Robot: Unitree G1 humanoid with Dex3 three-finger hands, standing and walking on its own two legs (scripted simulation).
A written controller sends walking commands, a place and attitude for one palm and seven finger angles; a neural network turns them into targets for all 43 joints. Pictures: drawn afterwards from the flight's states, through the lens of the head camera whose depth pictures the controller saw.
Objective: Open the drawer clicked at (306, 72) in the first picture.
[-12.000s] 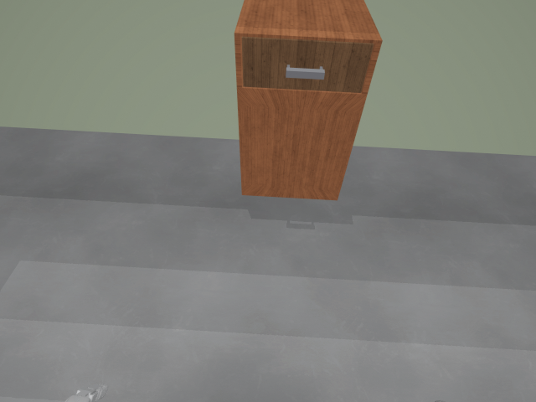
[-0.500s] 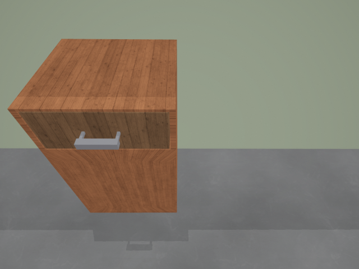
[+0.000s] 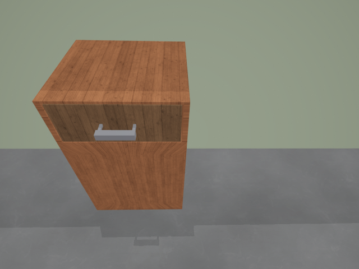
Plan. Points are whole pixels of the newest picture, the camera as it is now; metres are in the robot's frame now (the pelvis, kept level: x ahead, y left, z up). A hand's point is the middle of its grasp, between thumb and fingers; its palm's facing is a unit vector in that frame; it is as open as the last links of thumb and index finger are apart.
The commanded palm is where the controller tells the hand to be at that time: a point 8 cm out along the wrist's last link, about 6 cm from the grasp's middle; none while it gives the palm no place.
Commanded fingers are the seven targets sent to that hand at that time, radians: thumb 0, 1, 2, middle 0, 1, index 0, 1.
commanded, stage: look again from close up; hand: left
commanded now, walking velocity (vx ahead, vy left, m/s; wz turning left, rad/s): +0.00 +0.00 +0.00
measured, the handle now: (116, 130) +0.55 +0.26 -0.07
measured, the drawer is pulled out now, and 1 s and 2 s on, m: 0.00 0.00 0.00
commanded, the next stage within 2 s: raise the hand with hooked fingers in 0.04 s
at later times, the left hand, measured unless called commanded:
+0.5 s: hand (113, 231) +0.21 +0.17 -0.04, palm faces -0.05 -0.36 -0.93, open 8.2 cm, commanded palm +0.15 +0.21 -0.02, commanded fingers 0.00 0.46 0.71 -0.23 -0.58 -0.23 -0.58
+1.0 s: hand (108, 205) +0.26 +0.19 -0.01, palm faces -0.05 -0.10 -0.99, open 11.2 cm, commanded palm +0.24 +0.19 +0.05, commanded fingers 0.00 -0.13 0.46 -0.27 -0.96 -0.27 -0.96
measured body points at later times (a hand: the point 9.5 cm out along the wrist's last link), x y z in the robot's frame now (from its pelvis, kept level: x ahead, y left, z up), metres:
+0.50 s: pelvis +0.02 -0.03 -0.02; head +0.02 -0.05 +0.43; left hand +0.21 +0.19 +0.01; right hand +0.22 -0.28 -0.08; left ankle +0.00 +0.07 -0.74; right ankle +0.03 -0.13 -0.74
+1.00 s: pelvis +0.04 -0.06 -0.03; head +0.09 -0.10 +0.42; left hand +0.26 +0.19 +0.04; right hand +0.23 -0.26 -0.14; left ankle +0.00 +0.09 -0.73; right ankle +0.03 -0.13 -0.74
